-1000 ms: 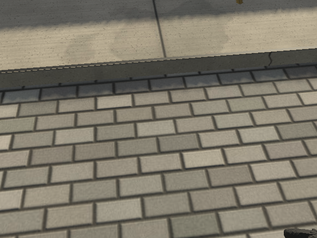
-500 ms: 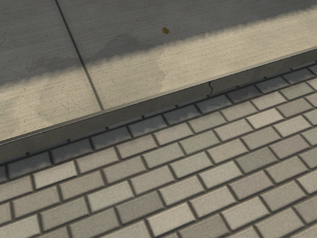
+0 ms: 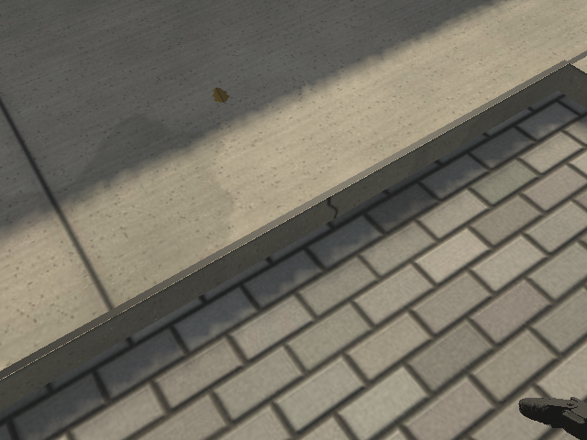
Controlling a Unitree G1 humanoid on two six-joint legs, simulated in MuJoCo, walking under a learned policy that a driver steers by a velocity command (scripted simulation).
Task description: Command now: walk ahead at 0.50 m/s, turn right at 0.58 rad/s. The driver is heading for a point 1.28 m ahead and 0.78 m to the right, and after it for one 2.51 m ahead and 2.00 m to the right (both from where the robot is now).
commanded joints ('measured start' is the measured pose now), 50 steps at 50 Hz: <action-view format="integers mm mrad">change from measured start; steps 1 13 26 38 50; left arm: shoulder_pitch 35 -45 -265 -178 -160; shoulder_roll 166 125 53 176 185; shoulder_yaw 46 28 8 44 52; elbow -45 -128 -219 -235 -214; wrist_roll -6 -3 9 29 18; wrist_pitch -2 9 7 31 77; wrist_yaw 11 -4 -62 -15 19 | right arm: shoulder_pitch -94 170 215 195 88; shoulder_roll -89 -79 -194 -163 -119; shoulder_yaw -21 -29 -55 -27 -16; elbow -86 3 97 24 -16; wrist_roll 11 -12 17 -9 3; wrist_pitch -23 -14 23 70 73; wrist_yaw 13 -3 -26 -32 -25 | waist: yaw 5 -95 -133 -107 -62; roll -126 82 54 -91 -194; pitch -42 -33 -5 -166 -168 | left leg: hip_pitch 157 532 605 85 226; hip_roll -66 187 166 -9 -90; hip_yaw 35 -187 243 29 5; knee -103 -400 -341 569 65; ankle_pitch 53 -237 365 -429 -324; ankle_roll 8 231 192 7 2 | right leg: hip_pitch -63 -561 -443 -131 -150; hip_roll -217 -205 -156 -288 -220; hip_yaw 191 -9 -177 209 328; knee -46 847 282 -28 26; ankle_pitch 180 -65 272 472 157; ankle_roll -123 68 66 -202 -129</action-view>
